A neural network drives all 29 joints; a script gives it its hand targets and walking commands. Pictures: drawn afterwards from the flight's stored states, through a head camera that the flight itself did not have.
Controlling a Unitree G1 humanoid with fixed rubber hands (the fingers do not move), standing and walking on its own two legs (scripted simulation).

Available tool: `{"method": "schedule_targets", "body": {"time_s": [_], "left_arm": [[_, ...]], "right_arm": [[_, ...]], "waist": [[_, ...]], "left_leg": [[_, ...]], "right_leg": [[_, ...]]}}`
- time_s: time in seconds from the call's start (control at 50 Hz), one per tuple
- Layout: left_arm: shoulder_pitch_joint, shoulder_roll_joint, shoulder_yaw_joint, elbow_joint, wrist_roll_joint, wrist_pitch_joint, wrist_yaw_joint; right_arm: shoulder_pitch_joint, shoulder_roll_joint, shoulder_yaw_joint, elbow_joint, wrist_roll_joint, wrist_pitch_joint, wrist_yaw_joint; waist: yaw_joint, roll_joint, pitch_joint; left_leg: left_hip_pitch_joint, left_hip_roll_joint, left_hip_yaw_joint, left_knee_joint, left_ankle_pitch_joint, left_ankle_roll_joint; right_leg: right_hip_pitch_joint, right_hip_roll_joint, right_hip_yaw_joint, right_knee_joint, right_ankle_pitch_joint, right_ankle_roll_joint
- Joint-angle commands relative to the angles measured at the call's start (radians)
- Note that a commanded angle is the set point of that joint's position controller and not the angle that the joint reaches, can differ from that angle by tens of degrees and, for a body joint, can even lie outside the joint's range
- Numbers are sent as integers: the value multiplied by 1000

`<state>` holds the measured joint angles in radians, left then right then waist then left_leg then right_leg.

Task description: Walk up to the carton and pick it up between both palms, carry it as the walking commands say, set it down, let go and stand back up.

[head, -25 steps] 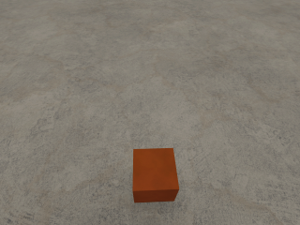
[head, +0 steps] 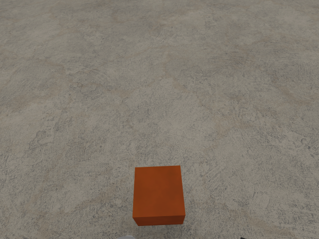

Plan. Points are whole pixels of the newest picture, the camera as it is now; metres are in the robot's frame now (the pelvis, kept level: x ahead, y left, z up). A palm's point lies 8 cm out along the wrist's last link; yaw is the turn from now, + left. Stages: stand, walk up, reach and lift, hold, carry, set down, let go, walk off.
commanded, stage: walk up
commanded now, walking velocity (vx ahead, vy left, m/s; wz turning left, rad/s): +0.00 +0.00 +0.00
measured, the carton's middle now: (159, 196) +0.42 +0.05 -0.66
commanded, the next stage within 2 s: stand in 0.24 s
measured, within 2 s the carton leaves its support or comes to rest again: neither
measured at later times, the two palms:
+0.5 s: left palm out of the picture +0.00 +0.26 -0.14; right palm out of the picture +0.02 -0.23 -0.14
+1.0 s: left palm out of the picture -0.02 +0.26 -0.14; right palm out of the picture -0.02 -0.22 -0.14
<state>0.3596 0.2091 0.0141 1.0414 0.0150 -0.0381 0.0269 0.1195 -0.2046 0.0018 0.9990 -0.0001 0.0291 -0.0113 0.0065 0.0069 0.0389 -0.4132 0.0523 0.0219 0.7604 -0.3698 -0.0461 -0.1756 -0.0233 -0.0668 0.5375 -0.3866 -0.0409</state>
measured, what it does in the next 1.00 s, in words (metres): steps on the spot: left foot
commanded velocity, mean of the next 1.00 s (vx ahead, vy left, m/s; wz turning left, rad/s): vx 0.00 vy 0.00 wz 0.00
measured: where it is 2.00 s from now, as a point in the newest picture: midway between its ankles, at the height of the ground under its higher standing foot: outside the picture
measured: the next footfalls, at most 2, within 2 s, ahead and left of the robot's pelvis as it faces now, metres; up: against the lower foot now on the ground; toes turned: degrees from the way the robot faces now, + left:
left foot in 0.08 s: +0.07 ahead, +0.15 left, +0.00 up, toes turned -3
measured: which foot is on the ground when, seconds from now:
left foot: up 0.00-0.06, down 0.08-1.00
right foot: down 0.00-1.00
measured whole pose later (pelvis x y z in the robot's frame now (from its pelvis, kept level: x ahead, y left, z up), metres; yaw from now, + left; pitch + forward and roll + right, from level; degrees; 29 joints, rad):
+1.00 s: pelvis -0.02 +0.02 +0.00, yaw -1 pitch -2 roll +1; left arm 0.31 0.21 0.01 1.03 0.01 0.00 0.03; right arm 0.32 -0.20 0.00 1.00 0.00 0.02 -0.03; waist 0.01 -0.02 0.03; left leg -0.28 0.04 0.08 0.51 -0.19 -0.01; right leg -0.15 -0.02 -0.06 0.54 -0.36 -0.02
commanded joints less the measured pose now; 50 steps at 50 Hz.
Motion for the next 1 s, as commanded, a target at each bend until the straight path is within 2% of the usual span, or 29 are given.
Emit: {"method": "schedule_targets", "body": {"time_s": [0.0,0.02,0.04,0.06,0.08,0.1,0.16,0.2,0.22,0.3,0.36,0.42,0.48,0.56,0.68,0.72,0.74,0.82,0.86,0.98], "left_arm": [[46,106,21,-11,-18,19,18],[46,95,21,-17,-22,20,16],[76,68,13,-25,-25,16,16],[117,30,2,-20,-24,19,17],[114,33,8,-15,-26,27,18],[96,41,13,-25,-24,28,17],[61,82,24,-36,-18,28,12],[59,86,22,-30,-17,33,14],[54,90,23,-31,-16,33,16],[46,78,23,-27,-12,33,15],[44,85,24,-28,-11,32,15],[26,90,21,-34,-6,36,12],[10,91,19,-41,-5,35,10],[10,85,18,-43,-2,35,9],[23,76,16,-49,-1,38,7],[18,76,16,-51,-1,40,6],[18,74,15,-52,0,40,6],[14,74,15,-54,0,38,5],[15,71,15,-56,0,37,4],[28,70,15,-53,-2,33,4]], "right_arm": [[114,-38,-32,8,-9,-13,-19],[139,-76,-39,17,-10,-25,-22],[164,-136,-55,21,-14,-35,-25],[162,-160,-60,20,-8,-36,-23],[148,-139,-47,9,-2,-34,-23],[146,-128,-39,8,-4,-30,-25],[113,-95,-30,-3,-9,-27,-31],[115,-87,-32,-5,-9,-27,-32],[123,-88,-33,-5,-10,-26,-32],[139,-84,-36,-13,-13,-24,-32],[134,-73,-35,-20,-13,-19,-29],[149,-67,-35,-13,-16,-14,-26],[173,-69,-37,-5,-18,-14,-23],[193,-69,-36,1,-20,-19,-22],[212,-67,-36,-3,-22,-24,-21],[219,-66,-37,-3,-22,-23,-20],[219,-67,-39,-5,-22,-23,-21],[229,-67,-38,-4,-22,-23,-20],[233,-67,-38,-6,-21,-24,-21],[229,-62,-37,-10,-21,-26,-22]], "waist": [[1,-164,-69],[-3,-95,-107],[8,25,-158],[26,114,-174],[19,120,-169],[15,124,-166],[14,66,-138],[13,42,-117],[13,13,-122],[9,12,-91],[8,-31,-60],[-4,-43,-5],[-12,-54,13],[-15,-39,15],[-17,-21,37],[-20,-33,49],[-22,-19,50],[-24,-29,62],[-23,-12,69],[-19,-23,61]], "left_leg": [[164,-69,60,-365,265,41],[263,-12,30,-392,526,51],[367,108,-49,-322,898,77],[413,191,-107,-285,1110,117],[444,208,-82,-264,1148,149],[442,184,-77,-255,1086,143],[327,94,-40,-284,731,104],[298,71,-14,-295,617,90],[290,71,-15,-294,606,93],[271,73,-26,-312,539,99],[244,56,-12,-312,459,89],[236,37,4,-328,359,74],[250,36,-3,-343,331,65],[258,42,-10,-350,338,65],[245,50,-29,-369,312,65],[238,47,-32,-378,276,62],[241,47,-32,-380,264,61],[234,49,-41,-393,233,61],[225,55,-50,-403,235,62],[222,55,-43,-390,272,61]], "right_leg": [[152,-159,88,-33,1028,-34],[120,-125,77,-2,836,-6],[56,-88,53,35,556,24],[-3,-52,24,26,261,44],[-37,-36,12,-17,97,51],[-39,-43,17,-69,136,50],[48,-89,49,-100,378,29],[63,-100,54,-105,443,17],[72,-103,50,-100,459,14],[52,-104,50,-118,404,9],[37,-115,69,-147,405,1],[-18,-132,98,-189,304,-9],[-52,-131,112,-218,217,-12],[-67,-124,112,-220,154,-9],[-90,-108,105,-219,110,-3],[-100,-107,107,-226,90,-3],[-104,-107,109,-228,86,-3],[-114,-104,114,-233,76,-3],[-113,-98,111,-225,84,0],[-101,-99,105,-224,114,2]]}}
